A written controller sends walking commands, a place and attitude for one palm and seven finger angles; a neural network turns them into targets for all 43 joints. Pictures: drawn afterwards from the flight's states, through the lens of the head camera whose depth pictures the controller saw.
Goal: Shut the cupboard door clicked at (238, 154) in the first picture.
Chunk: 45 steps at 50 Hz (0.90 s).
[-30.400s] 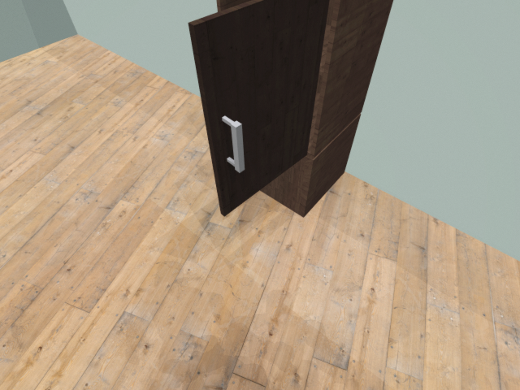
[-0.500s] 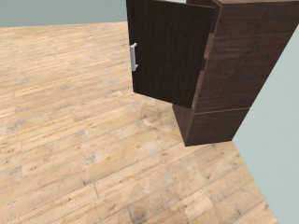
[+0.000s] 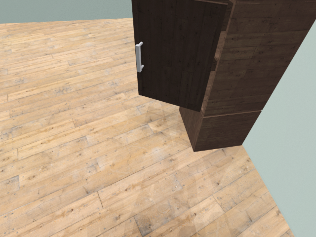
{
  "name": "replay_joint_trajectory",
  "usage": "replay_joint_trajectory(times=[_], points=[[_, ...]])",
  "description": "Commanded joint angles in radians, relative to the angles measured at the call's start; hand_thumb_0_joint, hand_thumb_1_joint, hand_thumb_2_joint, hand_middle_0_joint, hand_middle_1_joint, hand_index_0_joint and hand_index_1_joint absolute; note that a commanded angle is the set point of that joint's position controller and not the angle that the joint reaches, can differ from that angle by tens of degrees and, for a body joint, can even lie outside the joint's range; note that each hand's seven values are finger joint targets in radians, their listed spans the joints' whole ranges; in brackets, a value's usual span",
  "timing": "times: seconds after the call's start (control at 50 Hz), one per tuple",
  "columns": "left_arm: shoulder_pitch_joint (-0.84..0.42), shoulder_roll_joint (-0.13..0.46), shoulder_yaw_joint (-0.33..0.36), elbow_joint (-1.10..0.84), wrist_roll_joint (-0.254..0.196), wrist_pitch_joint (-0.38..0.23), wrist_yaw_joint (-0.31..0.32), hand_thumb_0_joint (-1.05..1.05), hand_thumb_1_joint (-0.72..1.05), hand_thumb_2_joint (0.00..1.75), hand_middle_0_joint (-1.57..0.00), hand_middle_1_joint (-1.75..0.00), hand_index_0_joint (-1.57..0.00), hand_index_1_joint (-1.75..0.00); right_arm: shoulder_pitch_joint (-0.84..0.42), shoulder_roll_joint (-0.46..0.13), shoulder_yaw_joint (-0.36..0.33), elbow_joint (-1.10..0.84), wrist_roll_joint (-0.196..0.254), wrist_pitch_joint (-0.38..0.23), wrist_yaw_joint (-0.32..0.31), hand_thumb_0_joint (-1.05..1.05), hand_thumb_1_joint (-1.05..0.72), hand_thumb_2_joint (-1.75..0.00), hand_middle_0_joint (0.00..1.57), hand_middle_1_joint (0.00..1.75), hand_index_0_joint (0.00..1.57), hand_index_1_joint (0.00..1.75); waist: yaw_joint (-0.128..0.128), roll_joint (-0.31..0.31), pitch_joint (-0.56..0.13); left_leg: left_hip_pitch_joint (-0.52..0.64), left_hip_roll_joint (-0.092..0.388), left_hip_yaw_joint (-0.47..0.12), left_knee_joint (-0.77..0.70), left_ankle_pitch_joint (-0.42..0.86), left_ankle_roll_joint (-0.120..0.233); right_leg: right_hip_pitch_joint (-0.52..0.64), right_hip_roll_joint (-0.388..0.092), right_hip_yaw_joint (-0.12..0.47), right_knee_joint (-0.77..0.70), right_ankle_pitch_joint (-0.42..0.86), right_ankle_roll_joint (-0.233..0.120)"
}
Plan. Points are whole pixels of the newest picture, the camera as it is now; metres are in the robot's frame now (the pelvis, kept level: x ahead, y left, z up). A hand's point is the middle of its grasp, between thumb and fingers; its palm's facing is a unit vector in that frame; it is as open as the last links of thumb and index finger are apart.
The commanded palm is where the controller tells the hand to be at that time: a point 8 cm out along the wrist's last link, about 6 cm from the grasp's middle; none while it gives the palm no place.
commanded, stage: look to check the result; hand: left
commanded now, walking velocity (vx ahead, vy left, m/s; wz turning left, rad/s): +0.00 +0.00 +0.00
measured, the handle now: (140, 57) +0.98 +0.15 -0.06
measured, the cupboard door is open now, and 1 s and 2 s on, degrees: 58 58 58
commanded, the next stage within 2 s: walk to a spot facing it in 0.32 s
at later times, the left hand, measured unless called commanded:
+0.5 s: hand out of the picture +0.01 +0.18 -0.18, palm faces +0.02 -0.98 -0.22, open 7.3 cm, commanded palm none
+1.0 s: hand out of the picture +0.00 +0.22 -0.19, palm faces +0.29 -0.93 -0.24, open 7.3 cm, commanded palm none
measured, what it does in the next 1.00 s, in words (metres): lifts its right foot, turning left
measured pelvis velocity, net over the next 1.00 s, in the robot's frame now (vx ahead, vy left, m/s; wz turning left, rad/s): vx -0.02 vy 0.01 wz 0.28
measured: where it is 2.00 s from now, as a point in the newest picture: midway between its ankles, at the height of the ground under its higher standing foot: outside the picture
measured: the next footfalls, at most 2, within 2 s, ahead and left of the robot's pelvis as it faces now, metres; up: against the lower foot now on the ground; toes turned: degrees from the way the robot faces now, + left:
right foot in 1.30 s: +0.08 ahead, -0.14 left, +0.00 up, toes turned +27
left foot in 1.70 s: +0.08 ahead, +0.21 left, +0.00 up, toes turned +51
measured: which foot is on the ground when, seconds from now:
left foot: down 0.00-1.00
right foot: down 0.00-0.86, up 0.88-1.00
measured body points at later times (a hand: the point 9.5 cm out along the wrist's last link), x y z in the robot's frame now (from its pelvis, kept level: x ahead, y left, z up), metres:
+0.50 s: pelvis +0.00 -0.01 +0.00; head +0.01 -0.01 +0.45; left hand +0.01 +0.23 -0.16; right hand +0.00 -0.24 -0.16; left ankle +0.01 +0.08 -0.74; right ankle -0.01 -0.13 -0.74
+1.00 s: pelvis -0.02 +0.01 -0.02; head +0.03 +0.04 +0.43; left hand -0.02 +0.27 -0.17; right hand +0.09 -0.23 -0.15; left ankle +0.00 +0.09 -0.74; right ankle -0.02 -0.15 -0.68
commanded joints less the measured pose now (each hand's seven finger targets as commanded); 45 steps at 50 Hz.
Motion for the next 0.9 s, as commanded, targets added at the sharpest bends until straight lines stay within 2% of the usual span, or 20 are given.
replay_joint_trajectory(times=[0.0, 0.06, 0.12, 0.42, 0.46, 0.48, 0.58, 0.64, 0.66, 0.68, 0.7, 0.72, 0.74, 0.76, 0.78, 0.8, 0.82, 0.84, 0.86, 0.88], points=[[0.077, 0.094, 0.018, -0.013, 0.002, -0.012, 0.002, 0.0, 0.9, 0.9, -0.2, -0.3, -0.2, -0.3, 0.065, -0.109, -0.024, -0.023, 0.004, -0.009, -0.002, 0.0, -0.9, -0.9, 0.2, 0.3, 0.2, 0.3, -0.006, -0.003, 0.093, -0.022, 0.14, -0.155, -0.117, 0.011, -0.012, -0.077, -0.055, 0.069, -0.065, 0.06, -0.044], [0.069, 0.102, 0.02, -0.017, 0.003, -0.01, 0.001, 0.0, 0.9, 0.9, -0.2, -0.3, -0.2, -0.3, 0.059, -0.12, -0.027, -0.023, 0.003, -0.008, -0.001, 0.0, -0.9, -0.9, 0.2, 0.3, 0.2, 0.3, -0.006, 0.01, 0.101, -0.027, 0.142, -0.16, -0.13, -0.023, -0.013, -0.081, -0.052, 0.071, -0.061, 0.056, -0.042], [0.06, 0.114, 0.02, -0.02, 0.003, -0.014, 0.0, 0.0, 0.9, 0.9, -0.2, -0.3, -0.2, -0.3, 0.048, -0.126, -0.029, -0.027, 0.004, -0.008, 0.001, 0.0, -0.9, -0.9, 0.2, 0.3, 0.2, 0.3, -0.006, -0.015, 0.1, -0.024, 0.137, -0.152, -0.119, -0.004, -0.011, -0.079, -0.056, 0.076, -0.072, 0.062, -0.045], [-0.015, 0.179, 0.029, -0.042, 0.001, -0.024, -0.005, 0.0, 0.9, 0.9, -0.2, -0.3, -0.2, -0.3, -0.018, -0.183, -0.034, -0.038, 0.004, -0.014, 0.006, 0.0, -0.9, -0.9, 0.2, 0.3, 0.2, 0.3, -0.008, -0.006, 0.047, 0.026, 0.14, -0.143, -0.098, 0.107, -0.014, -0.038, -0.066, 0.088, -0.095, 0.117, -0.051], [-0.004, 0.139, 0.026, -0.042, -0.001, -0.014, 0.0, 0.0, 0.9, 0.9, -0.2, -0.3, -0.2, -0.3, -0.005, -0.133, -0.024, -0.038, 0.002, -0.006, 0.01, 0.0, -0.9, -0.9, 0.2, 0.3, 0.2, 0.3, -0.008, 0.008, 0.044, 0.001, 0.132, -0.146, -0.073, 0.153, -0.023, -0.027, -0.075, 0.064, -0.06, 0.132, -0.038], [0.008, 0.14, 0.028, -0.046, -0.001, -0.009, 0.002, 0.0, 0.9, 0.9, -0.2, -0.3, -0.2, -0.3, -0.002, -0.129, -0.023, -0.043, 0.005, 0.0, 0.012, 0.0, -0.9, -0.9, 0.2, 0.3, 0.2, 0.3, -0.004, 0.002, 0.055, -0.017, 0.128, -0.149, -0.053, 0.165, -0.022, -0.033, -0.078, 0.052, -0.043, 0.129, -0.036], [-0.012, 0.187, 0.06, -0.099, 0.003, 0.006, 0.003, 0.0, 0.9, 0.9, -0.2, -0.3, -0.2, -0.3, -0.041, -0.166, -0.044, -0.093, 0.0, 0.022, 0.019, 0.0, -0.9, -0.9, 0.2, 0.3, 0.2, 0.3, 0.005, 0.012, 0.063, -0.122, 0.125, -0.191, 0.01, 0.144, -0.016, -0.041, -0.106, 0.016, 0.026, 0.083, -0.042], [-0.034, 0.211, 0.079, -0.14, 0.006, 0.013, 0.001, 0.0, 0.9, 0.9, -0.2, -0.3, -0.2, -0.3, -0.059, -0.165, -0.057, -0.134, -0.004, 0.033, 0.025, 0.0, -0.9, -0.9, 0.2, 0.3, 0.2, 0.3, 0.005, -0.021, 0.062, -0.198, 0.094, -0.197, 0.078, 0.065, -0.022, -0.046, -0.158, 0.034, 0.018, 0.013, -0.072], [-0.036, 0.223, 0.085, -0.153, 0.007, 0.014, 0.001, 0.0, 0.9, 0.9, -0.2, -0.3, -0.2, -0.3, -0.064, -0.158, -0.06, -0.148, -0.005, 0.037, 0.028, 0.0, -0.9, -0.9, 0.2, 0.3, 0.2, 0.3, 0.007, -0.057, 0.052, -0.225, 0.069, -0.18, 0.131, 0.044, -0.03, -0.038, -0.191, 0.054, 0.0, -0.004, -0.092], [-0.035, 0.239, 0.09, -0.165, 0.009, 0.013, 0.002, 0.0, 0.9, 0.9, -0.2, -0.3, -0.2, -0.3, -0.066, -0.155, -0.064, -0.163, -0.004, 0.041, 0.031, 0.0, -0.9, -0.9, 0.2, 0.3, 0.2, 0.3, 0.011, -0.113, 0.033, -0.239, 0.046, -0.137, 0.217, 0.035, -0.042, -0.03, -0.24, 0.076, -0.025, 0.002, -0.12], [-0.046, 0.246, 0.096, -0.181, 0.01, 0.012, 0.004, 0.0, 0.9, 0.9, -0.2, -0.3, -0.2, -0.3, -0.076, -0.143, -0.07, -0.173, -0.007, 0.045, 0.034, 0.0, -0.9, -0.9, 0.2, 0.3, 0.2, 0.3, 0.011, -0.166, 0.023, -0.24, 0.034, -0.098, 0.331, -0.054, -0.057, -0.046, -0.303, 0.105, -0.056, 0.02, -0.158], [-0.065, 0.247, 0.099, -0.198, 0.012, 0.01, 0.005, 0.0, 0.9, 0.9, -0.2, -0.3, -0.2, -0.3, -0.085, -0.14, -0.075, -0.188, -0.01, 0.049, 0.037, 0.0, -0.9, -0.9, 0.2, 0.3, 0.2, 0.3, 0.007, -0.188, 0.019, -0.258, 0.037, -0.09, 0.439, -0.204, -0.068, -0.054, -0.349, 0.105, -0.065, 0.087, -0.193], [-0.084, 0.251, 0.101, -0.212, 0.017, 0.008, 0.007, 0.0, 0.9, 0.9, -0.2, -0.3, -0.2, -0.3, -0.096, -0.14, -0.079, -0.202, -0.009, 0.051, 0.04, 0.0, -0.9, -0.9, 0.2, 0.3, 0.2, 0.3, 0.004, -0.186, 0.03, -0.273, 0.055, -0.094, 0.489, -0.278, -0.071, -0.068, -0.376, 0.089, -0.058, 0.156, -0.206], [-0.104, 0.254, 0.104, -0.225, 0.022, 0.007, 0.008, 0.0, 0.9, 0.9, -0.2, -0.3, -0.2, -0.3, -0.099, -0.136, -0.081, -0.212, -0.006, 0.05, 0.045, 0.0, -0.9, -0.9, 0.2, 0.3, 0.2, 0.3, -0.004, -0.174, 0.03, -0.27, 0.072, -0.098, 0.475, -0.305, -0.073, -0.071, -0.38, 0.057, -0.031, 0.21, -0.198], [-0.122, 0.257, 0.106, -0.238, 0.023, 0.008, 0.008, 0.0, 0.9, 0.9, -0.2, -0.3, -0.2, -0.3, -0.092, -0.137, -0.083, -0.221, -0.002, 0.049, 0.051, 0.0, -0.9, -0.9, 0.2, 0.3, 0.2, 0.3, -0.015, -0.155, 0.029, -0.245, 0.085, -0.099, 0.405, -0.278, -0.073, -0.077, -0.372, 0.018, 0.024, 0.253, -0.173], [-0.134, 0.265, 0.108, -0.247, 0.019, 0.009, 0.004, 0.0, 0.9, 0.9, -0.2, -0.3, -0.2, -0.3, -0.068, -0.14, -0.081, -0.218, -0.001, 0.047, 0.053, 0.0, -0.9, -0.9, 0.2, 0.3, 0.2, 0.3, -0.031, -0.114, 0.027, -0.18, 0.086, -0.093, 0.29, -0.184, -0.073, -0.098, -0.345, -0.028, 0.103, 0.262, -0.137], [-0.131, 0.255, 0.107, -0.256, 0.011, 0.015, -0.001, 0.0, 0.9, 0.9, -0.2, -0.3, -0.2, -0.3, -0.012, -0.162, -0.083, -0.21, -0.003, 0.039, 0.054, 0.0, -0.9, -0.9, 0.2, 0.3, 0.2, 0.3, -0.052, 0.0, -0.006, -0.064, 0.098, -0.139, 0.155, 0.08, -0.053, -0.172, -0.276, -0.1, 0.233, 0.181, -0.069], [-0.092, 0.198, 0.101, -0.274, 0.0, 0.024, -0.006, 0.0, 0.9, 0.9, -0.2, -0.3, -0.2, -0.3, 0.034, -0.243, -0.097, -0.21, -0.014, 0.031, 0.047, 0.0, -0.9, -0.9, 0.2, 0.3, 0.2, 0.3, -0.058, 0.299, -0.014, 0.009, 0.269, -0.463, 0.023, 0.386, 0.036, -0.331, -0.117, -0.159, 0.451, -0.14, 0.029], [-0.164, 0.183, 0.086, -0.313, 0.0, 0.031, -0.002, 0.0, 0.9, 0.9, -0.2, -0.3, -0.2, -0.3, 0.091, -0.307, -0.114, -0.194, -0.022, 0.035, 0.031, 0.0, -0.9, -0.9, 0.2, 0.3, 0.2, 0.3, -0.1, 0.358, -0.021, 0.037, 0.398, -0.655, -0.074, 0.467, 0.144, -0.435, -0.031, -0.059, 0.656, -0.439, 0.043], [-0.187, 0.203, 0.086, -0.318, 0.009, 0.035, -0.002, 0.0, 0.9, 0.9, -0.2, -0.3, -0.2, -0.3, 0.085, -0.308, -0.115, -0.182, -0.02, 0.037, 0.03, 0.0, -0.9, -0.9, 0.2, 0.3, 0.2, 0.3, -0.084, 0.214, -0.024, -0.02, 0.387, -0.581, -0.098, 0.187, 0.145, -0.399, -0.055, 0.036, 0.726, -0.356, 0.015]])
